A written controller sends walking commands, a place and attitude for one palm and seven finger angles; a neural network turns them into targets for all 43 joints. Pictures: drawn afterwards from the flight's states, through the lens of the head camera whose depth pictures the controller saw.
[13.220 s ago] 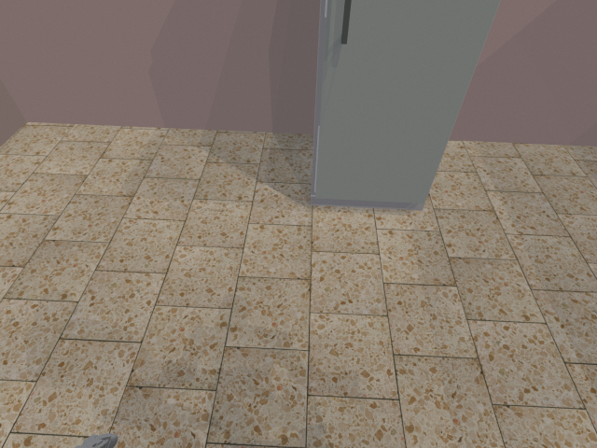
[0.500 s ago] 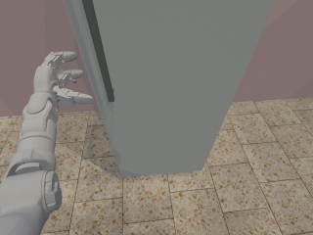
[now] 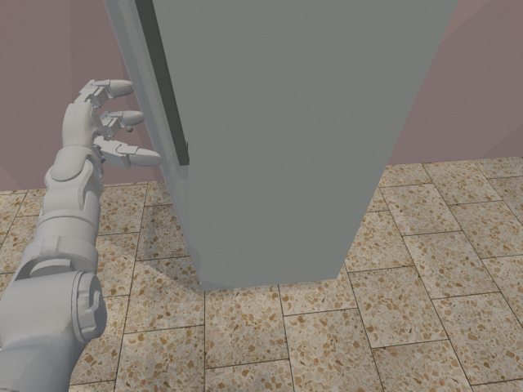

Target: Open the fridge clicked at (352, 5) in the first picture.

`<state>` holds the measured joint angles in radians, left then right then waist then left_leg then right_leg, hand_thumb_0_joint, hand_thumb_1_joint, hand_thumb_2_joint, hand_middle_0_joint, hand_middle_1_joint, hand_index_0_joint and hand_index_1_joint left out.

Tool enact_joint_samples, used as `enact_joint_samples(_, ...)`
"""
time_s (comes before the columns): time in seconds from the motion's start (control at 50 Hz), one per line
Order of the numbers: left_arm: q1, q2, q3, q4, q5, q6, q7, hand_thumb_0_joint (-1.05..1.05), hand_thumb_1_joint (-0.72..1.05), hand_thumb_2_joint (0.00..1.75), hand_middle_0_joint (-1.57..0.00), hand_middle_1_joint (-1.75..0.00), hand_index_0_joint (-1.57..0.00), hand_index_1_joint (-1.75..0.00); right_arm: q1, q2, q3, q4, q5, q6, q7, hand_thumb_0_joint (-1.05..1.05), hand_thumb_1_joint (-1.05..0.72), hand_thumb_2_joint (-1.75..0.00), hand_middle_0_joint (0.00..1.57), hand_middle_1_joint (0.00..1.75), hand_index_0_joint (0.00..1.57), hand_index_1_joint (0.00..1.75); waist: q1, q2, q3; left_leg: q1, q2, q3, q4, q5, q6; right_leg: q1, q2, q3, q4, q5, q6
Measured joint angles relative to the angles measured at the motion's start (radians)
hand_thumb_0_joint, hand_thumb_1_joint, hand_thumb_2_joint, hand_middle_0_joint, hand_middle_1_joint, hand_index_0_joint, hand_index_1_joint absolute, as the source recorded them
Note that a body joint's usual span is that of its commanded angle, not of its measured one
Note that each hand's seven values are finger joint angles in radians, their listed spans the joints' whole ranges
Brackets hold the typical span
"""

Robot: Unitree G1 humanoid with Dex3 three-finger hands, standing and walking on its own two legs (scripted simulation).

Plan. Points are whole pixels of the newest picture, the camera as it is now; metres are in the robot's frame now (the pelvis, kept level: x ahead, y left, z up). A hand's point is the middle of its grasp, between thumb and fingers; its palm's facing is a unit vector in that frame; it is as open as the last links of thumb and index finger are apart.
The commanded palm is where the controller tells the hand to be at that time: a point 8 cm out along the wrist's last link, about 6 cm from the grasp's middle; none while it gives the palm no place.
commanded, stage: feel for the door with the fingertips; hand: left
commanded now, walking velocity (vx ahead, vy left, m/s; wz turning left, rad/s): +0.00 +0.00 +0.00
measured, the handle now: (156, 40) +0.53 +0.15 +0.27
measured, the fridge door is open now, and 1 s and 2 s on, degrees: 0 0 0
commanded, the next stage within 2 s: slide the fingers in behind the handle in 0.70 s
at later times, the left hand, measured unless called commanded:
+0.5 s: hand (153, 122) +0.47 +0.16 +0.17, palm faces +0.10 -0.99 +0.01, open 14.0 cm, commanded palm +0.45 +0.22 +0.17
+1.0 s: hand (152, 117) +0.49 +0.17 +0.17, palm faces +0.09 -1.00 +0.00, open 13.8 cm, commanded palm +0.45 +0.21 +0.17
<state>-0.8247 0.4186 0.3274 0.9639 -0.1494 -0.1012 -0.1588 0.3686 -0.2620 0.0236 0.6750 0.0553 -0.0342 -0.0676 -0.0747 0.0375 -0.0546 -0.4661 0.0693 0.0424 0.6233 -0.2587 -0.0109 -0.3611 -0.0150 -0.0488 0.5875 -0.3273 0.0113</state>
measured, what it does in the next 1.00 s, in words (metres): stands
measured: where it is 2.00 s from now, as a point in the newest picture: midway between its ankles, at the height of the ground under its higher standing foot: outside the picture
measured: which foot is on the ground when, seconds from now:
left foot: down 0.00-1.00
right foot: down 0.00-1.00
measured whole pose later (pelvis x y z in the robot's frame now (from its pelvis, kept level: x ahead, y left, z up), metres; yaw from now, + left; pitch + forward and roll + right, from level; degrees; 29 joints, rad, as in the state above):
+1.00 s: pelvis +0.00 +0.00 +0.00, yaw +0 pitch +8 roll -1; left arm -0.94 0.39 0.29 1.06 -0.13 -0.15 -0.09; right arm 0.40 -0.26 0.00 0.71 0.04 -0.04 -0.05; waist -0.09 0.04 -0.06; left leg -0.52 0.07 0.03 0.65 -0.27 -0.01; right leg -0.41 -0.01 -0.06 0.61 -0.34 0.01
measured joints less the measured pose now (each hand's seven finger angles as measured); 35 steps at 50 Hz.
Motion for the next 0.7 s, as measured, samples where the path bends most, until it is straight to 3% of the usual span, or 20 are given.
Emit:
enact_joint_samples(0.1,0.010,-0.029,-0.028,-0.042,-0.016,-0.010,0.010,-0.01,-0.50,0.30,-0.30,-1.20,-0.29,-1.20,0.016,0.000,-0.009,0.018,0.001,-0.006,0.003,0.01,-0.90,-0.90,0.20,0.30,0.21,0.30,0.005,0.001,0.002,0.001,0.000,-0.002,0.001,-0.002,0.000,0.005,0.000,-0.002,-0.004,0.001,0.000)
enact_joint_samples(0.3,-0.004,-0.093,-0.032,-0.043,0.014,0.008,0.083,-0.01,-0.50,0.30,-0.30,-1.20,-0.30,-1.20,-0.009,0.004,-0.011,0.014,-0.009,-0.016,0.016,0.01,-0.90,-0.90,0.20,0.30,0.21,0.30,-0.004,0.001,-0.007,0.005,0.001,0.006,-0.006,0.001,-0.001,0.000,0.001,0.007,0.000,0.000,0.000)
enact_joint_samples(0.42,-0.021,-0.080,-0.020,-0.010,0.033,-0.001,0.093,-0.01,-0.50,0.30,-0.30,-1.20,-0.30,-1.20,-0.024,0.010,-0.007,0.002,-0.009,-0.013,0.013,0.01,-0.90,-0.90,0.20,0.30,0.21,0.30,-0.010,-0.002,-0.004,0.007,0.005,0.006,-0.005,0.000,-0.004,-0.001,0.004,0.007,0.004,-0.002,-0.004)
enact_joint_samples(0.7,-0.110,-0.030,-0.033,0.095,0.019,-0.032,0.058,-0.01,-0.50,0.30,-0.30,-1.20,-0.30,-1.20,-0.002,-0.007,-0.015,0.024,-0.011,-0.007,0.009,0.01,-0.90,-0.90,0.20,0.30,0.21,0.30,-0.013,-0.001,0.001,-0.033,0.002,-0.012,0.010,-0.002,-0.007,-0.031,0.004,-0.009,0.014,-0.008,-0.006)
